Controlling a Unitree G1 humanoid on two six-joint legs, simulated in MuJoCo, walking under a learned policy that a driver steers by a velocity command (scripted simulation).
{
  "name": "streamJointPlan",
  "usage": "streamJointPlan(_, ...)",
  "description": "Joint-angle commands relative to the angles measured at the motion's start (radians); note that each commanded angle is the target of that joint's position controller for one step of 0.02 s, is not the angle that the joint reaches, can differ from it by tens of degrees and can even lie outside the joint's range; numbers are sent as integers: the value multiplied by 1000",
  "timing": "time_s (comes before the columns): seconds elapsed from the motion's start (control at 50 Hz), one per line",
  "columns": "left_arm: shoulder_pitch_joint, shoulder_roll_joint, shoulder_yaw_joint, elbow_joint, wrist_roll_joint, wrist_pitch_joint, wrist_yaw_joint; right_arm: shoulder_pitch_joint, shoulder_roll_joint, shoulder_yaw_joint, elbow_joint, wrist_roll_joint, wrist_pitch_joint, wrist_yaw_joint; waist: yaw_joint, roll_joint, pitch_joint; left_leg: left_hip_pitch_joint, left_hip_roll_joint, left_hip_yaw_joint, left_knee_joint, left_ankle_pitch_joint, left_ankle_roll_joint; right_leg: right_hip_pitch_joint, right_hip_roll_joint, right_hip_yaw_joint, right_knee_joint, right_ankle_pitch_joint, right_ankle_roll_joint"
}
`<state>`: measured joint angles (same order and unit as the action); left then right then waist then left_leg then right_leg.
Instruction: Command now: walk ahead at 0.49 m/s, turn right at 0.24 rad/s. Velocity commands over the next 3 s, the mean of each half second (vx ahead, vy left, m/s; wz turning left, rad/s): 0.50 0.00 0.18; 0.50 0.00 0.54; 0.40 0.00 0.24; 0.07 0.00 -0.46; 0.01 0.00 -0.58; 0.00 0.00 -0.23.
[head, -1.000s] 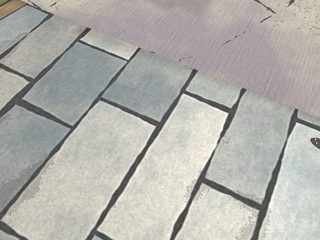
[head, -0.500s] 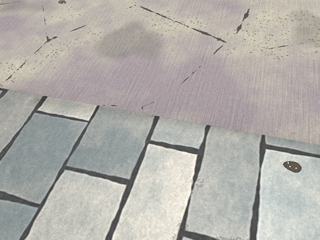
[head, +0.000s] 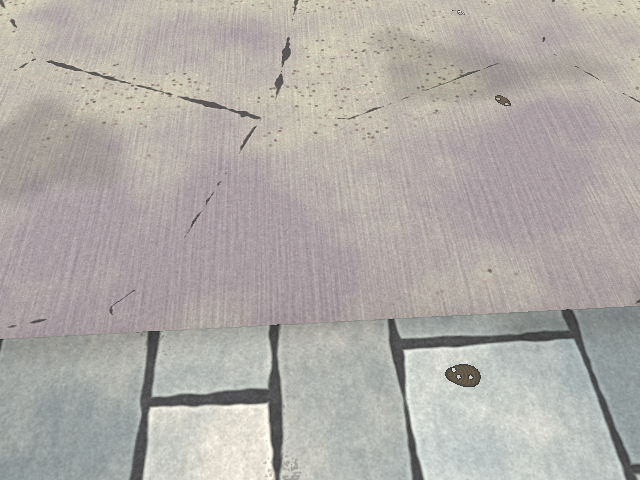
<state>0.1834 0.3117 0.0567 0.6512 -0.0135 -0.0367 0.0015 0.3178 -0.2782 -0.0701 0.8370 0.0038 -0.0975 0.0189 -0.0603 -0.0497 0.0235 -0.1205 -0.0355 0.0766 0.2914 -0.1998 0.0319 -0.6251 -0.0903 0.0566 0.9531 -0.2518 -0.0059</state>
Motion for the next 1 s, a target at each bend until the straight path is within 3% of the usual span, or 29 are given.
streamJointPlan(0.02,-23,7,-15,-65,5,-24,-19,-106,-159,-30,-73,13,-16,-2,38,106,25,-60,247,-147,-169,188,188,40,-24,-10,-187,157,2)
streamJointPlan(0.1,-149,34,-11,-108,-5,-35,-33,-12,-197,-34,-31,34,3,2,-1,103,43,-4,273,-153,-135,189,156,98,9,-39,-339,203,-10)
streamJointPlan(0.12,-46,15,-45,-64,137,-31,-63,-29,-72,21,-41,-128,-23,38,54,127,-8,7,302,-172,-135,61,169,141,2,14,-323,188,-38)
streamJointPlan(0.14,-47,45,-24,-65,125,-30,-71,-42,-92,12,-41,-111,-28,48,72,121,21,-6,299,-172,-100,47,172,189,12,-4,-349,203,-60)
streamJointPlan(0.18,-30,127,8,-70,73,-56,-64,-27,-143,10,-27,-79,-28,57,127,79,-48,-115,214,-122,89,224,138,471,73,-83,-381,205,-108)
streamJointPlan(0.2,130,174,25,-28,67,-67,-51,2,-106,23,-17,-97,-32,64,191,-8,-158,-217,124,-65,350,249,73,717,10,-18,-358,274,-176)
streamJointPlan(0.22,359,211,14,14,58,-61,-35,222,59,77,-45,-115,-45,75,164,-267,-515,-506,-48,-52,678,-269,11,1243,-300,468,-467,236,-439)
streamJointPlan(0.24,492,123,-3,66,88,-64,-20,38,-26,58,-54,-75,-50,90,269,-164,-331,-724,-47,-179,893,-333,35,1142,-290,669,-629,-19,-348)
streamJointPlan(0.26,406,129,2,90,74,-78,-17,-62,-42,47,-74,-50,-56,72,235,-145,-100,-820,11,-202,986,-214,63,923,-276,534,-668,-173,-267)
streamJointPlan(0.28,289,79,-12,81,62,-77,-10,-72,-59,45,-64,-49,-56,46,180,-99,-49,-782,75,-162,1018,-146,70,750,-268,420,-686,-144,-251)
streamJointPlan(0.3,245,17,-36,81,61,-72,-2,-40,-48,52,-63,-71,-52,32,131,-71,-94,-692,113,-172,986,-91,78,668,-259,334,-699,-13,-253)
streamJointPlan(0.32,191,-24,-50,72,68,-71,6,-55,-24,65,-69,-85,-44,35,98,-41,-68,-625,137,-177,974,-62,67,569,-258,267,-725,106,-250)
streamJointPlan(0.34,143,-44,-56,59,76,-70,12,-57,-5,67,-73,-88,-32,41,65,-33,-78,-574,148,-175,933,-69,57,524,-248,208,-762,164,-246)
streamJointPlan(0.46,140,25,-37,96,112,-90,16,-191,45,82,-98,-57,0,93,75,10,-11,-530,147,-83,531,215,12,462,-164,-145,-861,319,-199)
streamJointPlan(0.54,191,58,-30,151,107,-91,-15,-242,-6,65,-126,-61,17,87,82,-7,32,-516,120,-88,425,291,37,526,-208,-197,-828,335,-191)
streamJointPlan(0.62,255,96,-15,201,95,-79,-10,-313,-42,42,-157,-62,8,68,103,-20,43,-498,53,-30,323,157,71,714,-230,-244,-732,522,-169)
streamJointPlan(0.66,251,142,-4,210,98,-76,-10,-255,-94,15,-156,-38,-8,56,40,-24,-2,-288,-42,35,267,156,116,691,-194,-312,-558,823,-139)
streamJointPlan(0.68,275,130,-7,212,121,-82,-17,-130,-155,-17,-124,-32,-20,36,4,9,-92,-41,-80,19,314,203,160,577,-144,-344,-358,847,-91)
streamJointPlan(0.7,374,29,-42,191,160,-91,-26,95,-206,-39,-81,-40,-10,3,-12,159,-336,463,52,-232,408,362,328,249,-77,-322,-27,534,14)
streamJointPlan(0.72,370,-37,-82,171,156,-97,-74,291,-211,-29,-29,-49,4,-9,-86,200,-525,766,296,-730,189,167,477,-6,89,-185,185,-295,53)
streamJointPlan(0.74,57,10,-58,131,82,-90,-88,380,-178,-37,38,-64,-10,-1,-214,89,-221,632,276,-752,52,-9,344,-259,107,-20,328,-279,15)
streamJointPlan(0.76,-45,22,-52,93,66,-97,-71,290,-197,-44,34,-44,-27,3,-172,127,-54,426,267,-674,23,-91,294,-340,53,32,382,-227,-2)
streamJointPlan(0.78,-20,58,-45,91,94,-98,-43,201,-128,-18,31,-34,-35,9,-101,127,-77,249,242,-625,14,-64,297,-233,17,61,339,-179,-17)
streamJointPlan(0.8,6,30,-54,89,115,-97,-21,132,-65,11,25,-33,-40,17,-25,127,-67,82,224,-567,5,1,300,-133,-5,64,299,-140,-31)
streamJointPlan(0.84,48,-13,-69,86,113,-72,2,-41,-13,41,-32,-44,-38,28,89,86,-52,-199,202,-518,-77,3,293,35,-23,55,225,-132,-30)
streamJointPlan(0.9,36,-12,-78,70,91,-45,2,-131,-85,28,-79,-60,-50,40,106,58,-24,-397,124,-390,-112,-16,249,175,1,-18,-34,-30,16)
streamJointPlan(0.96,-96,-65,-103,18,77,-43,-23,12,-145,6,-59,-76,-30,67,30,100,-17,-465,65,-344,-59,73,229,329,74,-84,-214,192,47)
streamJointPlan(0.98,-65,-50,-99,17,86,-53,-29,19,-154,4,-72,-91,-26,75,40,90,-32,-508,57,-340,0,101,228,413,101,-106,-159,294,45)
streamJointPlan(1.0,24,-13,-84,41,99,-64,-27,-40,-141,9,-100,-113,-29,76,98,85,-43,-539,78,-369,99,147,208,476,76,-62,-67,349,39)
